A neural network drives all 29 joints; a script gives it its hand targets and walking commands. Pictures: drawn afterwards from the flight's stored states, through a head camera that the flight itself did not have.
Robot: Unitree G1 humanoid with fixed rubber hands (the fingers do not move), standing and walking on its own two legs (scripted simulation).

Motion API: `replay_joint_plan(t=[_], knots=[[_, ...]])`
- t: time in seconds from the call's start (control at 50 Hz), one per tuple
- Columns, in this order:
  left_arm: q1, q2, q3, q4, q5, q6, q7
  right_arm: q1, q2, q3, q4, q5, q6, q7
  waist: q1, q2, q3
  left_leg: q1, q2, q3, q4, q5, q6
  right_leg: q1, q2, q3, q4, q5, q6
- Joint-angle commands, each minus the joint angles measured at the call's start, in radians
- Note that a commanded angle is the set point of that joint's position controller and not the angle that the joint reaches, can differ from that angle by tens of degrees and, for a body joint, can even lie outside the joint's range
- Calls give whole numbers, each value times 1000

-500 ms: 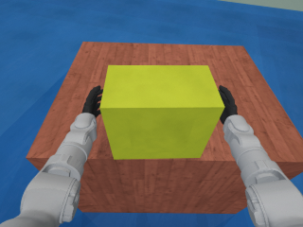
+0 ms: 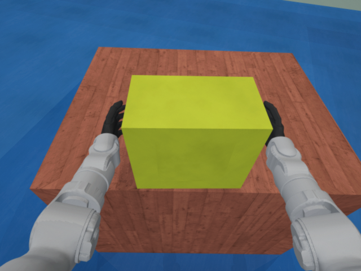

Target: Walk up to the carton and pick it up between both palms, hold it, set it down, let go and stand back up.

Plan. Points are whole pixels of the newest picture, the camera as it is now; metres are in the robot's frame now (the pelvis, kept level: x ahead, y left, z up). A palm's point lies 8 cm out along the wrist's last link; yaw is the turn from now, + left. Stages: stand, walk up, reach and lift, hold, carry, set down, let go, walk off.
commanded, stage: reach and lift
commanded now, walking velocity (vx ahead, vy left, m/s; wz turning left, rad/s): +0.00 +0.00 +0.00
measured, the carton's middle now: (191, 136) +0.44 -0.03 +0.06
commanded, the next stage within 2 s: none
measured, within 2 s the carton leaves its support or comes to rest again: leaves its support in 0.80 s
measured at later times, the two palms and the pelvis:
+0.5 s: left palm (112, 135) +0.43 +0.16 +0.08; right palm (272, 136) +0.42 -0.21 +0.09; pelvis +0.00 +0.00 +0.00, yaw +0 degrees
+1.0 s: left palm (103, 135) +0.41 +0.17 +0.10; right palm (271, 130) +0.41 -0.19 +0.12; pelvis -0.01 +0.00 +0.00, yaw +0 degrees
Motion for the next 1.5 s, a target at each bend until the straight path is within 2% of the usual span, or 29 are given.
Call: replay_joint_plan(t=[0.0,0.1,0.12,0.18,0.22,0.34,0.4,0.44,0.46,0.5,0.6,0.62,0.7,0.78,0.86,0.88,0.92,0.96,1.02,1.06,1.2,1.26,1.28,1.34,1.36,1.42,1.44,1.46,1.48], knots=[[-506,-18,27,-187,59,-83,-13,-565,-50,-51,-39,-27,-62,-2,5,61,-545,356,23,15,83,606,-100,88,17,-72,21,390,-4],[-561,-45,-3,-221,36,-104,-5,-569,-23,-72,-42,-38,-54,7,2,72,-588,361,30,13,75,551,-100,36,14,-77,19,309,-21],[-527,-39,6,-156,41,-103,-9,-579,-19,-59,-51,-42,-54,4,19,55,-538,330,25,17,76,547,-94,55,10,-72,25,322,-12],[-555,-42,11,-99,52,-105,-12,-593,-6,-82,-12,-60,-49,-3,13,51,-499,294,21,14,56,472,-87,52,4,-67,19,291,-17],[-537,-57,-3,-177,47,-113,-6,-579,-16,-75,-54,-52,-59,-6,2,52,-558,343,24,10,79,555,-95,69,9,-72,32,363,-15],[-530,-77,11,-167,68,-117,-20,-561,20,-83,-28,-75,-59,-6,-11,64,-533,344,21,9,75,576,-99,93,7,-75,22,388,-9],[-570,-99,16,-174,66,-138,-19,-591,56,-92,-79,-89,-55,5,19,41,-582,330,23,12,74,539,-92,88,1,-64,24,336,-18],[-564,-147,-15,-195,65,-140,-19,-569,64,-95,-35,-102,-60,17,-2,60,-561,362,26,5,74,578,-103,72,7,-80,22,345,-24],[-532,-156,-5,-156,82,-131,-27,-569,78,-92,-21,-94,-59,25,12,94,-518,367,28,5,69,581,-104,54,7,-79,9,311,-26],[-546,-149,12,-222,83,-137,-24,-557,68,-103,-68,-107,-64,18,9,76,-578,384,21,12,79,628,-108,100,10,-81,18,372,-20],[-549,-280,29,-184,134,-160,-60,-586,216,-106,-122,-172,-99,45,11,67,-596,396,12,21,78,653,-104,153,6,-86,13,419,-14],[-537,-342,41,-160,168,-153,-87,-562,282,-102,-75,-206,-94,62,2,64,-548,408,15,20,67,654,-102,173,-1,-85,-1,414,-16],[-624,-636,26,-216,260,-214,-182,-593,673,-35,-179,-309,-147,137,13,35,-632,383,-4,39,35,655,-91,378,-30,-70,19,575,9],[-655,-713,-26,-234,249,-253,-176,-645,725,-13,-235,-349,-197,151,-17,33,-694,394,4,16,26,704,-106,414,-17,-92,25,645,23],[-639,-676,-7,-161,266,-246,-190,-555,710,-44,-118,-376,-188,141,-36,39,-542,361,1,29,-5,631,-98,458,-36,-79,9,654,19],[-661,-667,8,-155,281,-250,-199,-533,693,-93,-39,-410,-183,141,-63,43,-494,371,2,33,-25,592,-99,461,-39,-89,2,611,21],[-650,-683,0,-159,276,-249,-200,-528,687,-99,-47,-429,-189,142,-76,37,-468,405,10,22,-37,569,-101,430,-31,-99,-17,546,12],[-654,-699,-24,-189,271,-234,-198,-506,690,-94,-37,-416,-189,147,-67,65,-451,426,17,28,-44,549,-101,399,-24,-102,-39,466,0],[-647,-648,32,-165,288,-209,-205,-514,677,-124,-6,-436,-166,151,-39,32,-369,379,14,45,-86,431,-87,431,-28,-97,-55,371,-6],[-677,-649,34,-168,287,-203,-204,-526,687,-138,1,-449,-158,154,-47,38,-347,378,12,46,-109,368,-77,412,-30,-93,-63,322,-5],[-872,-688,-77,-326,189,-187,-158,-672,763,-98,-138,-448,-139,173,-27,61,-578,315,6,38,-147,151,-68,362,-38,-71,-64,143,-17],[-907,-695,-122,-388,143,-188,-143,-699,809,-47,-190,-419,-135,175,-15,21,-634,253,-8,45,-148,127,-57,414,-43,-59,-45,173,-9],[-894,-681,-111,-365,147,-179,-145,-672,797,-61,-180,-435,-126,172,-37,5,-627,235,-10,49,-147,116,-49,413,-45,-59,-46,191,-8],[-750,-678,-82,-306,172,-136,-153,-640,788,-39,-174,-401,-84,167,-17,-6,-494,235,-13,49,-179,118,-43,478,-52,-50,-55,205,2],[-720,-666,-89,-333,165,-126,-160,-631,793,-8,-233,-386,-84,160,-19,-45,-514,234,-20,51,-158,179,-33,541,-50,-40,-41,304,10],[-567,-610,-19,-266,239,-53,-193,-505,770,12,-107,-333,-8,138,-23,-63,-221,265,-31,58,-189,207,-22,626,-60,-24,-72,357,31],[-511,-606,0,-279,252,-29,-210,-492,743,20,-138,-301,1,127,-33,-64,-206,286,-42,63,-181,257,-26,674,-60,-25,-69,451,42],[-505,-596,33,-235,276,0,-224,-487,712,2,-76,-304,29,122,-29,-48,-110,261,-33,62,-196,210,-21,638,-60,-26,-85,367,42],[-581,-575,88,-255,296,5,-240,-584,697,-21,-127,-316,15,119,-24,-83,-115,247,-34,66,-210,154,-7,639,-65,-25,-89,323,43]])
